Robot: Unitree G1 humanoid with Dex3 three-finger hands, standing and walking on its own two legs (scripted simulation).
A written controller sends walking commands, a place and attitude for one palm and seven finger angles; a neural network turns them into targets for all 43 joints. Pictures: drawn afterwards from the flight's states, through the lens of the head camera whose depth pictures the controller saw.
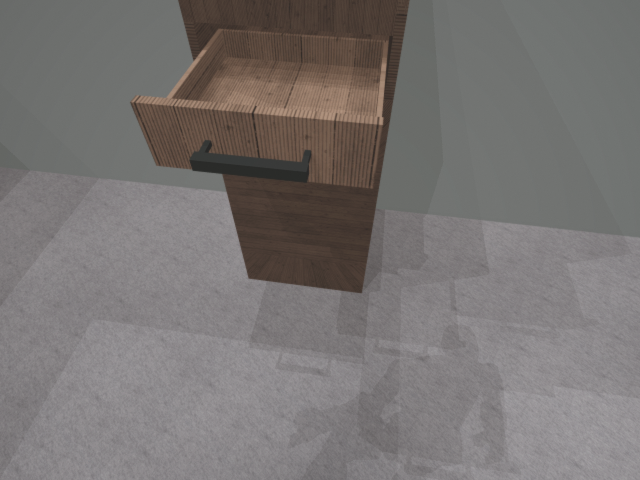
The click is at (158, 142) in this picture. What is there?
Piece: drawer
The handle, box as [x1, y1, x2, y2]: [189, 140, 310, 182]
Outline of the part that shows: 189,159 193,170 306,182 308,175 308,162 310,157 310,150 304,151 301,162 208,153 207,152 211,146 210,140 205,140 199,151 194,151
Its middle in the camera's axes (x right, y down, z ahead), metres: -0.11 -0.12 +0.61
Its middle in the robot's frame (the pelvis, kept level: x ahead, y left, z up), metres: +0.55 +0.14 +0.08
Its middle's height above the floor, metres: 0.86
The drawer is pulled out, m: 0.29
